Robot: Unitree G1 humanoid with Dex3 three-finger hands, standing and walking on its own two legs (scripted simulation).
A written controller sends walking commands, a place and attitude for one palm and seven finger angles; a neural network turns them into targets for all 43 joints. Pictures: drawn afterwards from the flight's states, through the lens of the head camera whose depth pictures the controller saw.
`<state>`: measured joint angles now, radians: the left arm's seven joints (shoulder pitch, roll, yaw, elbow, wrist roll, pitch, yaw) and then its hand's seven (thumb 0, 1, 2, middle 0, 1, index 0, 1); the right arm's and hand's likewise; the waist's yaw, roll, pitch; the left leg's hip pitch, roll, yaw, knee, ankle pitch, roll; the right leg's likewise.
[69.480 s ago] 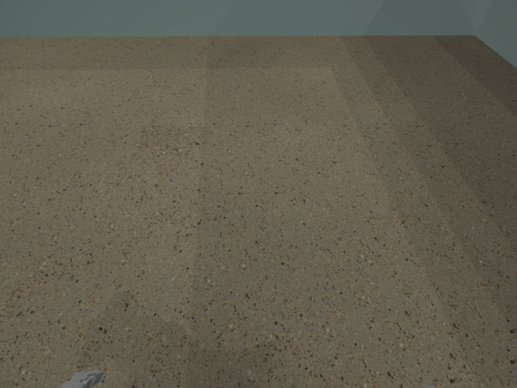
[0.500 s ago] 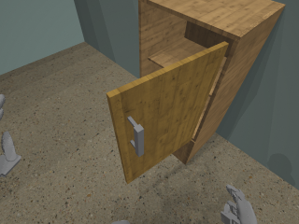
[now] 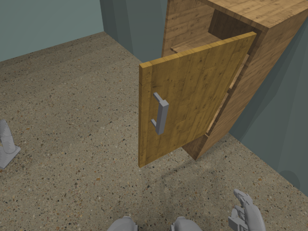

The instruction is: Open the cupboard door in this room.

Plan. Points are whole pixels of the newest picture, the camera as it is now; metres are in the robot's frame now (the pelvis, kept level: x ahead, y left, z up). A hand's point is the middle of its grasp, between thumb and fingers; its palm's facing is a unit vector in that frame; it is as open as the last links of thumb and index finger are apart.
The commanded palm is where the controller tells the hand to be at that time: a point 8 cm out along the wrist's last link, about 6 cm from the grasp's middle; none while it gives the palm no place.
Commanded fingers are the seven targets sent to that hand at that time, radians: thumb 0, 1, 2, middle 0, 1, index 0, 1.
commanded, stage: stop stepping back and stand still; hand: left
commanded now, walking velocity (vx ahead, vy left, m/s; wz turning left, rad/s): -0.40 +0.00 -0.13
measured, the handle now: (158, 114) +0.44 +0.02 +0.03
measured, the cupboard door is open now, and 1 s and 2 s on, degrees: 81 81 81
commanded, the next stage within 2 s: let the arm hang, fingers relaxed in 0.84 s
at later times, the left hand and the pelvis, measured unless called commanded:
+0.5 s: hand (5, 186) +0.15 +0.24 +0.18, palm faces +0.38 -0.84 -0.38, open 7.4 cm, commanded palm +0.09 +0.28 +0.20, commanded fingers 0.00 0.90 0.90 -0.20 -0.30 -0.20 -0.30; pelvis -0.08 -0.01 +0.01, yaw -6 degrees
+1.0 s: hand (29, 205) +0.14 +0.23 +0.12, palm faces +0.23 -0.84 -0.50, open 7.4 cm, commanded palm none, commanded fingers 0.00 0.90 0.90 -0.20 -0.30 -0.20 -0.30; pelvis -0.10 +0.00 +0.01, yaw -5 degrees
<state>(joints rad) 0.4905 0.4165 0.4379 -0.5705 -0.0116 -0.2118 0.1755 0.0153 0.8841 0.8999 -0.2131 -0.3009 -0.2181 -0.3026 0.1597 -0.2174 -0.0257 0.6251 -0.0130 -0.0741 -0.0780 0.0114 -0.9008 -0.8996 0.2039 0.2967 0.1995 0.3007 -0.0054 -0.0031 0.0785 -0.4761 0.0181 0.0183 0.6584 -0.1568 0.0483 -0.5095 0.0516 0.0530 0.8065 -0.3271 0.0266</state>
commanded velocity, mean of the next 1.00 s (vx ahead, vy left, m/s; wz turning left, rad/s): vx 0.11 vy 0.02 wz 0.00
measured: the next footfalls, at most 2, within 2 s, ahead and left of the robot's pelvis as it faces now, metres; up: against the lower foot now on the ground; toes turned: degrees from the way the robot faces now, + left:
right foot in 0.28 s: -0.11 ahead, -0.10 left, +0.00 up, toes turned -7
left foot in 0.42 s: +0.07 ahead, +0.07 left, +0.00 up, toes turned -5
